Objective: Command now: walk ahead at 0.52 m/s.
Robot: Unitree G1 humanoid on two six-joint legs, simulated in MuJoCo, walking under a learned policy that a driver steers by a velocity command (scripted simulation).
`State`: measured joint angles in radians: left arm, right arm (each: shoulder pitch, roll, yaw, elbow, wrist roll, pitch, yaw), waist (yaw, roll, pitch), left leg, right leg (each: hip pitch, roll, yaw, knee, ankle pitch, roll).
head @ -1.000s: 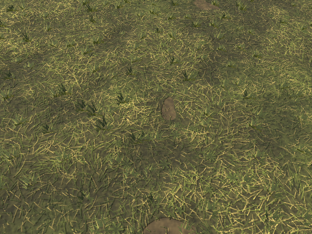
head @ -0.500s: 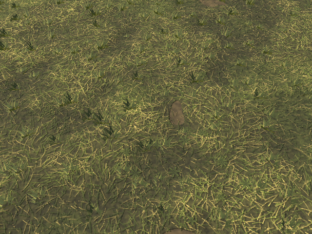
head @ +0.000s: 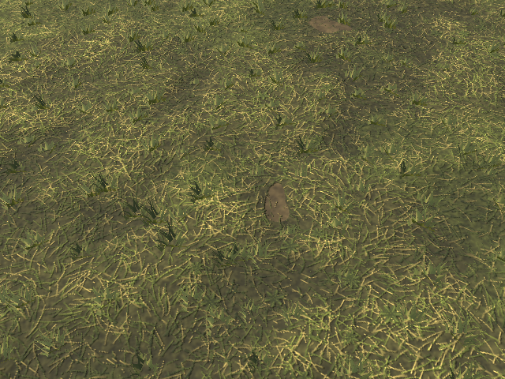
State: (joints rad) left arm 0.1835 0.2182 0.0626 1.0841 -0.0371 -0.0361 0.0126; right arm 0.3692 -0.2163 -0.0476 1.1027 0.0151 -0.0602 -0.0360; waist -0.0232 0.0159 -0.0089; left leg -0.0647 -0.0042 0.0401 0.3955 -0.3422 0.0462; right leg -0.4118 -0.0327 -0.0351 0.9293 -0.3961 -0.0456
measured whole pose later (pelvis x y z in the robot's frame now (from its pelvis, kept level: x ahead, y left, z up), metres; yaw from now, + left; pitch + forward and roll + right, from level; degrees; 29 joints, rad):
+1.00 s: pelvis +0.69 -0.09 -0.01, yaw -9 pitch -2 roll +4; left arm 0.17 0.27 0.06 0.82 -0.05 -0.05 0.01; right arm 0.40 -0.24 -0.07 1.00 -0.02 -0.12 0.03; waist -0.06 -0.04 0.01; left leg 0.00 -0.08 0.21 0.31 -0.28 0.04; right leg -0.81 -0.17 0.08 1.18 -0.09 -0.07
